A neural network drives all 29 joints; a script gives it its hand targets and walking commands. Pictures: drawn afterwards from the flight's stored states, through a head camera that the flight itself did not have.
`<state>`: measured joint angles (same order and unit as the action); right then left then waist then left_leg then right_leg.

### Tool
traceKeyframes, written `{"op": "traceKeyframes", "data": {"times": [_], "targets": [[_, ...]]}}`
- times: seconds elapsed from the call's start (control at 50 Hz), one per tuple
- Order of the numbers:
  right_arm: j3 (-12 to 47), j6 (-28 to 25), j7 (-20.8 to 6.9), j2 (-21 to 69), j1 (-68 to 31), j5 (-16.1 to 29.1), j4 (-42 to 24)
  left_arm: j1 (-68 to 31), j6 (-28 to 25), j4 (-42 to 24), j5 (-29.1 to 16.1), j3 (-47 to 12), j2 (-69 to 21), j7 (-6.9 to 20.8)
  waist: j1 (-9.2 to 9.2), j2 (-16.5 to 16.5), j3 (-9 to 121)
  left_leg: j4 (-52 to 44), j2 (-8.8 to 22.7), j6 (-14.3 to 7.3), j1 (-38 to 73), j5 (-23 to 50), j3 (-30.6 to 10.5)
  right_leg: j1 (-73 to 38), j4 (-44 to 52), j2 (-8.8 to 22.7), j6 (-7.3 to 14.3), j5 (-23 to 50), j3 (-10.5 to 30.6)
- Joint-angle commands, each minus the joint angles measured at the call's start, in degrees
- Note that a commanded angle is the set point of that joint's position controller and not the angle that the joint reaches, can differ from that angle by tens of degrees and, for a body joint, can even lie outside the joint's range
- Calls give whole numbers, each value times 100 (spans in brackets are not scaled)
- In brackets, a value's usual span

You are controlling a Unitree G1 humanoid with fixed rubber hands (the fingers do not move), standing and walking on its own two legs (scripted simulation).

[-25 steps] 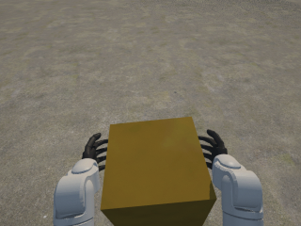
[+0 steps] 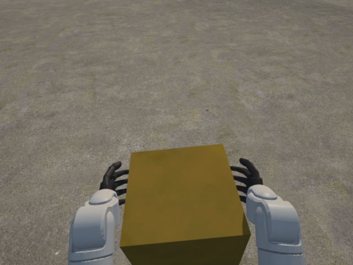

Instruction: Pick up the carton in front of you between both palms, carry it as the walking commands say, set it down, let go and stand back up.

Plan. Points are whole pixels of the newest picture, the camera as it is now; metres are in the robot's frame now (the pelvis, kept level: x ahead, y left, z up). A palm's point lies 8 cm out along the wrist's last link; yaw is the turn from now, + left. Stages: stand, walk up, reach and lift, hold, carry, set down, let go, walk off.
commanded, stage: carry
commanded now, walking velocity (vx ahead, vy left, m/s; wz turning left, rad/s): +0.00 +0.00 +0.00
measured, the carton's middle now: (183, 216) +0.25 -0.01 +0.00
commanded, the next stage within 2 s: hold in 0.76 s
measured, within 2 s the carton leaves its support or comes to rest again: neither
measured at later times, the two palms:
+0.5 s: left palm (115, 205) +0.25 +0.15 +0.04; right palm (248, 203) +0.25 -0.15 +0.03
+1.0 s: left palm (106, 213) +0.23 +0.16 +0.05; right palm (246, 209) +0.24 -0.14 +0.04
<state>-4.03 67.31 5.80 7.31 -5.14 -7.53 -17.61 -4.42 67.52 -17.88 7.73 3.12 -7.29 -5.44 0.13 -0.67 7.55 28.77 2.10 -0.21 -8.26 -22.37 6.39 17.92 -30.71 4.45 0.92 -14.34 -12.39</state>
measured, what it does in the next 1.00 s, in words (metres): stands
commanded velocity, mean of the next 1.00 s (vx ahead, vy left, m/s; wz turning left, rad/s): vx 0.00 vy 0.00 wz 0.00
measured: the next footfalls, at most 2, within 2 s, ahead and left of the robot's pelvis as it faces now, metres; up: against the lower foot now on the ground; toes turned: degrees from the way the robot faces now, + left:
none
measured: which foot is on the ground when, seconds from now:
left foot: down 0.00-1.00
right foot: down 0.00-1.00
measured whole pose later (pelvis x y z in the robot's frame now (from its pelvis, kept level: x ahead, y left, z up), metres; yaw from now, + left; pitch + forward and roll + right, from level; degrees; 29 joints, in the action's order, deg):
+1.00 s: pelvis -0.05 +0.00 +0.01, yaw +2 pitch -6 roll +0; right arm -8.6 40.9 2.4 7.9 -10.8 -14.8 8.4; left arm -13.0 39.3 12.5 14.1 10.2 -8.3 -0.9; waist 0.3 -2.3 -2.7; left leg 21.8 -0.5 -1.0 -1.1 -15.1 0.4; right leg 8.4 -20.2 0.8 0.3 -6.3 -2.7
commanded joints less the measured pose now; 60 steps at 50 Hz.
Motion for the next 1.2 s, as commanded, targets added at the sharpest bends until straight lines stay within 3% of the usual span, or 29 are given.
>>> {"op": "traceKeyframes", "data": {"times": [0.0, 0.48, 0.56, 0.64, 0.74, 0.76, 0.78, 0.8, 0.82, 0.84, 0.86, 0.88, 0.94, 1.06, 1.18], "targets": [[3573, -309, -1282, 4763, -2398, 1766, -30, -2609, -366, -155, -1811, -3548, -4803, 1190, -3, -1, 676, -519, 684, -120, -417, 2016, -485, -862, 324, 573, 23, 1634, 675], [2315, -3035, -1826, 5188, -3399, 664, 2746, -3441, -3052, 2777, -712, -2195, -5198, 1771, 6, 89, 1032, -535, 618, -143, -553, 1272, -509, -933, 494, 624, 64, 1358, 775], [2460, -3154, -1856, 5341, -3438, 711, 2738, -3490, -3166, 2783, -751, -2327, -5360, 1808, -3, 87, 1174, -465, 620, -136, -471, 1438, -498, -967, 448, 630, 69, 1525, 764], [2737, -2942, -1824, 5426, -3266, 881, 2430, -3338, -2958, 2476, -901, -2610, -5445, 1780, -14, 78, 1261, -380, 628, -125, -417, 1663, -485, -981, 383, 631, 71, 1717, 750], [2626, -2728, -1789, 5264, -3074, 816, 2413, -3116, -2751, 2454, -822, -2488, -5281, 1739, -11, 75, 1170, -360, 635, -127, -471, 1727, -486, -931, 373, 634, 65, 1748, 747], [2514, -2716, -1802, 5249, -2478, 832, 2326, -2622, -2783, 2587, -746, -2280, -5414, 1772, -44, -392, 553, -853, -600, -102, -626, 3308, -1268, -2599, 605, -904, 152, 3056, 1655], [2587, -2818, -1733, 5149, -2681, 779, 2181, -2854, -2921, 2394, -695, -2298, -5280, 1712, 21, -277, 801, -840, -509, -79, -864, 3582, -1381, -3139, 599, -827, 179, 3556, 1806], [2522, -2838, -1711, 5076, -2721, 708, 2061, -2735, -2935, 2486, -558, -2238, -5132, 1699, -2, -155, 874, -955, -517, -148, -469, 2986, -1322, -3077, 666, -816, 117, 3017, 1762], [2584, -2848, -1705, 5048, -2840, 697, 2025, -2801, -2972, 2439, -519, -2157, -5138, 1688, 83, -105, 677, -967, -545, -123, -449, 3086, -1324, -2970, 672, -840, 60, 3175, 1737], [2601, -2878, -1672, 5055, -2884, 728, 1993, -2854, -3003, 2511, -556, -2114, -5157, 1665, 31, -70, 789, -954, -591, -110, -407, 3221, -1345, -3125, 665, -844, 10, 3460, 1784], [2592, -2899, -1644, 4857, -2823, 713, 1957, -2725, -3053, 2578, -605, -2104, -5124, 1609, 95, -182, 866, -1094, -604, -149, -507, 2836, -1325, -3410, 605, -802, 34, 3414, 1822], [2563, -2909, -1639, 4934, -2841, 696, 1987, -2873, -3055, 2521, -588, -2138, -5005, 1620, 18, -64, 721, -1159, -540, -165, -476, 2718, -1358, -3249, 673, -887, 16, 2875, 1726], [2528, -2888, -1649, 4998, -2977, 642, 2115, -3016, -3061, 2682, -563, -2039, -5089, 1664, 53, 91, 682, -1111, -562, -146, -262, 2570, -1340, -3027, 771, -912, -36, 2559, 1723], [2223, -2845, -1709, 5167, -3132, 493, 2596, -3465, -3033, 3050, -570, -1929, -5223, 1806, -88, -81, 167, -1348, -460, -209, -900, 1340, -1364, -3041, 810, -902, 31, 1505, 1661], [2128, -2823, -1868, 5352, -3488, 480, 2832, -3726, -3099, 3393, -470, -1701, -5406, 1875, -42, -171, -57, -1549, -345, -338, -1581, 397, -1409, -3381, 728, -883, -35, 1001, 1577]]}}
